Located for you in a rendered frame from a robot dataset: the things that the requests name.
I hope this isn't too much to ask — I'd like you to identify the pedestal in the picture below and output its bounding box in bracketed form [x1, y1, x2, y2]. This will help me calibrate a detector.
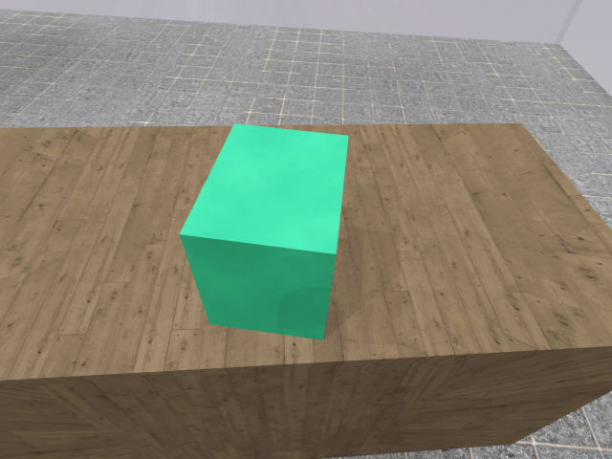
[0, 123, 612, 459]

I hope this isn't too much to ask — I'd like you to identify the carton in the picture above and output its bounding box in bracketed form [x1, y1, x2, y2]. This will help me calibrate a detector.
[180, 123, 349, 340]

